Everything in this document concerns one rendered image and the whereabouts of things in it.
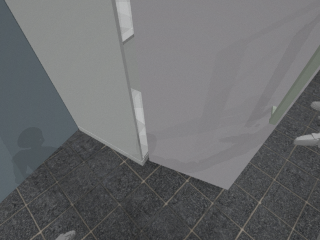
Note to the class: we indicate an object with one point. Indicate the fridge door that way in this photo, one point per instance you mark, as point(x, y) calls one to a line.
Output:
point(210, 72)

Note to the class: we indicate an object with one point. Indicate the robot left hand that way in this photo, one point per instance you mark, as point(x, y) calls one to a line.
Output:
point(67, 236)

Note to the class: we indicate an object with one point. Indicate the robot right hand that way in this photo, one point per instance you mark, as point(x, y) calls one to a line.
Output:
point(310, 139)

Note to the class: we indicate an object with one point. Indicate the handle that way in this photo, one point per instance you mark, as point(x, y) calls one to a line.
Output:
point(302, 79)

